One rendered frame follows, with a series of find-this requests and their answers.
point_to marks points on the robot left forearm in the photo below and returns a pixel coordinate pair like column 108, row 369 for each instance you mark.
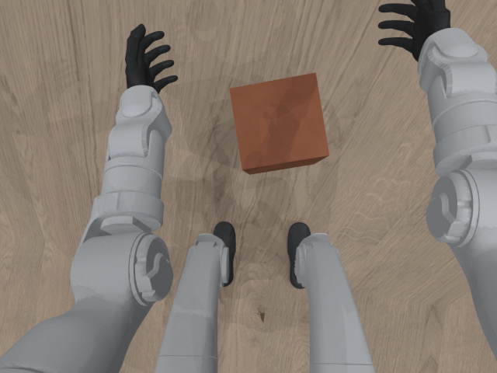
column 130, row 199

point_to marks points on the robot right forearm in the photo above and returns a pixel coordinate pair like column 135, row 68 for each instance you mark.
column 462, row 95

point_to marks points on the robot left hand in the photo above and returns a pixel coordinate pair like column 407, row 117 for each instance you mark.
column 138, row 63

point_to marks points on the carton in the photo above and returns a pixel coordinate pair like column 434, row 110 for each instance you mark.
column 279, row 124

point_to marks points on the robot right hand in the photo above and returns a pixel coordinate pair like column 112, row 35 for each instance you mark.
column 429, row 16

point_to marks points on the robot right upper arm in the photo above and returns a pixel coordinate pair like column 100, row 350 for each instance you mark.
column 463, row 214

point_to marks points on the right robot shin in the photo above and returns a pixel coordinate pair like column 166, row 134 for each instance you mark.
column 316, row 237

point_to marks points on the robot left upper arm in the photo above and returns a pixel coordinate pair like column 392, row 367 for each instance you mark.
column 115, row 279

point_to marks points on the right robot foot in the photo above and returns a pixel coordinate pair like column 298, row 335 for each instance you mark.
column 298, row 231

